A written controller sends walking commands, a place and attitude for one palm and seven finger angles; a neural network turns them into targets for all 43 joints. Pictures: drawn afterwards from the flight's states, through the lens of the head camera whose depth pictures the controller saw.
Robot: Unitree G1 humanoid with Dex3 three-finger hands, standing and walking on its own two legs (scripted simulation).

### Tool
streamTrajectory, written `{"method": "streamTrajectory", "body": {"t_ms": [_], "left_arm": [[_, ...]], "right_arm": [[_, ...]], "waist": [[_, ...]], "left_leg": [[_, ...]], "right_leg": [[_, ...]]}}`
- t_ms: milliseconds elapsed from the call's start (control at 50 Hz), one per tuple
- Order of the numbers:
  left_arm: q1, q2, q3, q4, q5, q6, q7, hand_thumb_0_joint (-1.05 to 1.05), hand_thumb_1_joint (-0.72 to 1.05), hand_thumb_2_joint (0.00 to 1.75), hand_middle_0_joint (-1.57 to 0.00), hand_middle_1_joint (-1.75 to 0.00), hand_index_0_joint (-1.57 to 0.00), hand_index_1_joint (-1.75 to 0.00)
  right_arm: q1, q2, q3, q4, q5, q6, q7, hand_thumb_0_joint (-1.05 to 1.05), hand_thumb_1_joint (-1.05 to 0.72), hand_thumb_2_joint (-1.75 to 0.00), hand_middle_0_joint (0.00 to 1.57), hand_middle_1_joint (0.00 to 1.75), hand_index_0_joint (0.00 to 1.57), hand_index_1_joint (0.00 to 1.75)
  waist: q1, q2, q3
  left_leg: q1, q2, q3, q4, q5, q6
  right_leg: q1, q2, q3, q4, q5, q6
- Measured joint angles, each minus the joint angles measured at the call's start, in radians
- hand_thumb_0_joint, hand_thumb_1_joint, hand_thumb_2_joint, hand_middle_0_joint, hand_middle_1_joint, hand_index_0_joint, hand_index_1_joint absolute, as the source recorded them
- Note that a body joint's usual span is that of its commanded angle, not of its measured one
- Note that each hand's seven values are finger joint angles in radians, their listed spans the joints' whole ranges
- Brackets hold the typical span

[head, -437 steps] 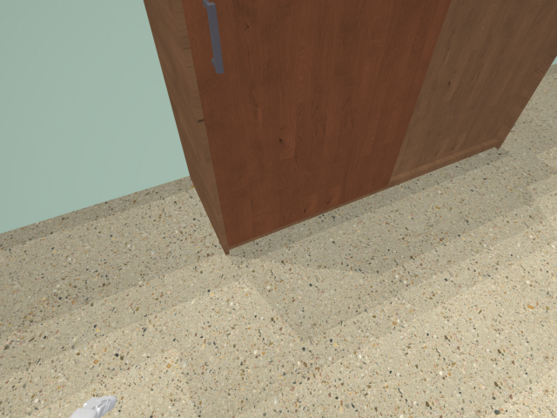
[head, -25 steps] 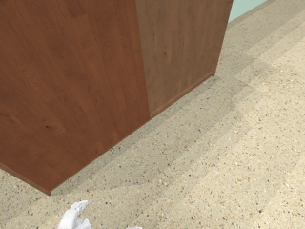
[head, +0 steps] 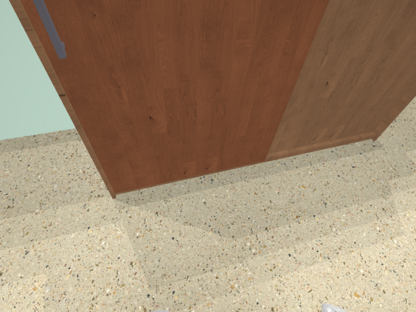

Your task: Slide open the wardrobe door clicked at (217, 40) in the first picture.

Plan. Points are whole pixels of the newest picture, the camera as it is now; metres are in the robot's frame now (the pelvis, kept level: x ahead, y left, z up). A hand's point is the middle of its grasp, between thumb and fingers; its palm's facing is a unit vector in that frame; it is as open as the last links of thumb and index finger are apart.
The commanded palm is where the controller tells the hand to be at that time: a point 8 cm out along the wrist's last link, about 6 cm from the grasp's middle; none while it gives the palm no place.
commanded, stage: turn to face it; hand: left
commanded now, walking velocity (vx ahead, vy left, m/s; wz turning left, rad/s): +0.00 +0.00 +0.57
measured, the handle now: (50, 23) +0.67 +0.45 +0.16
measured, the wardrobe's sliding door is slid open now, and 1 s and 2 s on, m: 0.00 0.00 0.00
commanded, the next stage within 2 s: take the last steps up to it in 0.54 s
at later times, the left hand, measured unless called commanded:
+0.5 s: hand out of the picture +0.05 +0.19 -0.13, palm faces +0.23 -0.93 -0.29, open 7.4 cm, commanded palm none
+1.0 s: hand out of the picture -0.16 +0.17 -0.17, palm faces +0.45 -0.87 -0.19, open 7.4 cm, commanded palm none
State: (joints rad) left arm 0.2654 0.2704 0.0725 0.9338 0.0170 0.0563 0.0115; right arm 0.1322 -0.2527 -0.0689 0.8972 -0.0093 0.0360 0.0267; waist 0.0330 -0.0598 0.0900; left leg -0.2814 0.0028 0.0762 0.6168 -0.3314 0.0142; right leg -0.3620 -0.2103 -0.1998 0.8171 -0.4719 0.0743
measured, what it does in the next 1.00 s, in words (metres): steps on the spot, turning left: right foot, then left foot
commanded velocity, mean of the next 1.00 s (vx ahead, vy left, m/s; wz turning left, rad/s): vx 0.11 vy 0.02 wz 0.25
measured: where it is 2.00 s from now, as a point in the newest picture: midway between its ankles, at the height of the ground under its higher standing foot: (174, 292)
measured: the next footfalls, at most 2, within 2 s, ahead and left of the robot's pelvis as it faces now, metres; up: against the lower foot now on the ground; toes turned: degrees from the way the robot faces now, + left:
right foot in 0.44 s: +0.06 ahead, -0.13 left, +0.00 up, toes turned +10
left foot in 0.94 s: -0.07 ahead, +0.11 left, +0.00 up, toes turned +25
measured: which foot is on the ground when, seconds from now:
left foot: down 0.00-0.44, up 0.46-0.92, down 0.94-1.00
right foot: up 0.00-0.42, down 0.44-0.94, up 0.96-1.00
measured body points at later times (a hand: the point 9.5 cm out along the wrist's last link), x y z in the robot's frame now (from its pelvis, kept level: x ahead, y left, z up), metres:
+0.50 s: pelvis -0.02 -0.03 +0.01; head +0.01 -0.06 +0.46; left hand +0.04 +0.23 -0.10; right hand +0.08 -0.27 -0.16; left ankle -0.01 +0.10 -0.70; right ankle +0.02 -0.13 -0.72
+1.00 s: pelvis -0.03 +0.02 +0.01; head -0.04 +0.04 +0.46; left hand -0.18 +0.22 -0.15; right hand +0.12 -0.18 -0.12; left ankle -0.10 +0.09 -0.72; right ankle +0.01 -0.12 -0.69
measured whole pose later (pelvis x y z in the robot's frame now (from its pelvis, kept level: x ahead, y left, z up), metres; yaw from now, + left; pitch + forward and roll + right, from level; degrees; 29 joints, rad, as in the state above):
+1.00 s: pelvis -0.03 +0.02 +0.01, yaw +21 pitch -1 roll +0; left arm 0.40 0.22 0.06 1.10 0.02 0.03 0.00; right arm 0.23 -0.18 -0.04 0.98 -0.02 -0.01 0.01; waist 0.05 -0.04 0.00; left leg -0.15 0.01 0.08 0.48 -0.33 0.03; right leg -0.35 -0.10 -0.10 0.78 -0.43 0.03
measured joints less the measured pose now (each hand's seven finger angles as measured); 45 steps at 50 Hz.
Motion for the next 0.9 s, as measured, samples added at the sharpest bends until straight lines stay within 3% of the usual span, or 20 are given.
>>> {"method": "streamTrajectory", "body": {"t_ms": [40,80,160,280,400,440,480,520,580,640,760,860,900], "left_arm": [[-0.011,0.016,0.007,0.014,0.001,0.02,0.003,0.0,0.9,0.89,-0.2,-0.3,-0.2,-0.3],[-0.028,0.019,0.009,0.02,-0.001,0.024,0.0,0.01,0.91,0.89,-0.2,-0.3,-0.2,-0.3],[-0.058,0.01,0.004,-0.001,-0.004,0.009,-0.009,0.01,0.91,0.89,-0.2,-0.3,-0.2,-0.3],[-0.099,-0.01,-0.003,-0.027,-0.005,0.002,-0.005,0.0,0.91,0.89,-0.2,-0.3,-0.2,-0.3],[-0.129,-0.043,-0.019,-0.049,-0.013,-0.015,0.0,0.0,0.91,0.89,-0.2,-0.3,-0.2,-0.3],[-0.126,-0.053,-0.026,-0.057,-0.015,-0.032,0.0,0.0,0.9,0.89,-0.2,-0.3,-0.2,-0.3],[-0.123,-0.078,-0.034,-0.053,-0.006,-0.046,0.003,0.0,0.9,0.89,-0.2,-0.3,-0.2,-0.3],[-0.107,-0.096,-0.042,-0.052,-0.002,-0.048,0.004,0.0,0.9,0.89,-0.2,-0.3,-0.2,-0.3],[-0.078,-0.113,-0.043,-0.039,-0.001,-0.043,0.006,0.0,0.9,0.89,-0.2,-0.3,-0.21,-0.3],[-0.053,-0.119,-0.043,-0.02,0.0,-0.042,0.006,0.0,0.9,0.89,-0.21,-0.3,-0.21,-0.3],[0.001,-0.117,-0.037,0.019,0.007,-0.062,0.0,0.0,0.9,0.89,-0.21,-0.3,-0.21,-0.3],[0.061,-0.096,-0.026,0.069,0.016,-0.073,-0.007,0.0,0.9,0.89,-0.21,-0.3,-0.21,-0.3],[0.088,-0.082,-0.02,0.095,0.014,-0.069,-0.009,0.0,0.9,0.89,-0.21,-0.3,-0.21,-0.3]], "right_arm": [[-0.003,0.016,0.013,-0.006,-0.003,-0.01,-0.006,0.0,-0.91,-0.9,0.2,0.3,0.2,0.3],[0.003,0.025,0.02,-0.01,-0.005,-0.013,-0.017,0.0,-0.91,-0.9,0.2,0.3,0.2,0.3],[0.015,0.034,0.03,-0.006,-0.004,-0.009,-0.023,0.0,-0.91,-0.9,0.2,0.3,0.2,0.3],[0.047,0.05,0.03,0.002,-0.007,-0.004,-0.021,0.0,-0.91,-0.9,0.2,0.3,0.2,0.3],[0.083,0.047,0.021,0.021,-0.012,0.008,-0.022,0.0,-0.91,-0.9,0.2,0.3,0.21,0.3],[0.097,0.042,0.015,0.028,-0.007,0.012,-0.022,0.0,-0.91,-0.9,0.2,0.3,0.21,0.3],[0.101,0.026,0.003,0.041,0.0,0.019,-0.023,0.0,-0.91,-0.9,0.2,0.3,0.2,0.3],[0.109,0.016,-0.008,0.051,-0.003,0.034,-0.023,0.0,-0.91,-0.9,0.2,0.3,0.2,0.3],[0.112,0.004,-0.018,0.068,-0.01,0.048,-0.015,0.01,-0.91,-0.9,0.2,0.3,0.2,0.3],[0.116,-0.002,-0.022,0.078,-0.011,0.047,-0.012,0.01,-0.91,-0.9,0.2,0.3,0.2,0.3],[0.117,0.001,-0.014,0.11,-0.014,0.047,-0.008,0.0,-0.91,-0.9,0.2,0.3,0.2,0.3],[0.093,0.018,-0.002,0.11,-0.01,0.024,-0.001,0.01,-0.91,-0.9,0.2,0.29,0.2,0.3],[0.085,0.029,0.006,0.101,-0.007,0.003,-0.002,0.01,-0.91,-0.9,0.2,0.29,0.2,0.3]], "waist": [[0.002,-0.006,0.0],[-0.005,0.006,-0.005],[-0.011,0.029,-0.013],[-0.032,0.047,-0.028],[-0.06,0.082,-0.03],[-0.059,0.09,-0.036],[-0.061,0.126,-0.028],[-0.062,0.129,-0.032],[-0.055,0.123,-0.037],[-0.055,0.115,-0.039],[-0.021,0.088,-0.049],[0.019,0.053,-0.061],[0.029,0.039,-0.069]], "left_leg": [[0.004,-0.004,-0.015,-0.004,0.004,0.016],[0.017,-0.006,-0.043,-0.042,0.032,0.018],[0.043,-0.023,-0.085,-0.119,0.088,0.026],[0.042,-0.053,-0.134,-0.162,0.128,0.025],[0.004,-0.065,-0.184,-0.126,0.129,-0.002],[-0.023,-0.074,-0.195,-0.086,0.116,-0.018],[-0.065,-0.065,-0.201,0.023,0.019,-0.026],[-0.128,-0.077,-0.178,0.219,-0.093,-0.034],[-0.187,-0.058,-0.14,0.446,-0.075,-0.046],[-0.189,-0.025,-0.128,0.51,-0.027,-0.062],[-0.102,0.028,-0.099,0.36,-0.046,-0.077],[-0.012,0.036,-0.039,0.129,-0.102,-0.057],[0.046,0.029,-0.013,-0.011,-0.067,-0.045]], "right_leg": [[-0.061,0.041,0.067,0.157,-0.05,0.012],[-0.104,0.072,0.103,0.259,-0.017,0.021],[-0.142,0.098,0.151,0.31,0.071,0.033],[-0.105,0.12,0.188,0.19,0.078,0.038],[0.015,0.166,0.183,-0.083,0.072,0.02],[0.084,0.175,0.172,-0.236,0.167,0.002],[0.093,0.19,0.146,-0.245,0.192,-0.065],[0.1,0.172,0.125,-0.243,0.185,-0.095],[0.121,0.151,0.11,-0.281,0.203,-0.099],[0.132,0.138,0.09,-0.313,0.223,-0.099],[0.136,0.122,0.053,-0.352,0.245,-0.092],[0.138,0.102,0.034,-0.374,0.258,-0.07],[0.133,0.093,0.031,-0.359,0.249,-0.055]]}}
